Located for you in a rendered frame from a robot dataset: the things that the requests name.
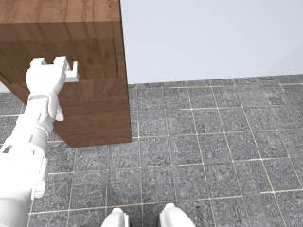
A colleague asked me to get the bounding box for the robot left forearm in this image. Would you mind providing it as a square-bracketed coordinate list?
[0, 91, 59, 158]

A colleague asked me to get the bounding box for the cabinet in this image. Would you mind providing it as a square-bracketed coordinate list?
[0, 0, 133, 148]

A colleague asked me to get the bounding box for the left robot hand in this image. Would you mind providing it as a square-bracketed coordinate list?
[26, 56, 71, 121]

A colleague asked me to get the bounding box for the robot right shin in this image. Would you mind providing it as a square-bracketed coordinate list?
[164, 203, 175, 211]

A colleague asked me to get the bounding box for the robot left upper arm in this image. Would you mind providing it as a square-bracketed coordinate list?
[0, 153, 49, 227]

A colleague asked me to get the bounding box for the drawer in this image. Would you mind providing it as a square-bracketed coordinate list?
[0, 37, 118, 84]

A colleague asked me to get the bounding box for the robot right thigh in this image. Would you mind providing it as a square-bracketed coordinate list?
[159, 207, 196, 227]

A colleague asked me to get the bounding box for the handle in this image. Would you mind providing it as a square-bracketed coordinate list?
[64, 61, 80, 82]

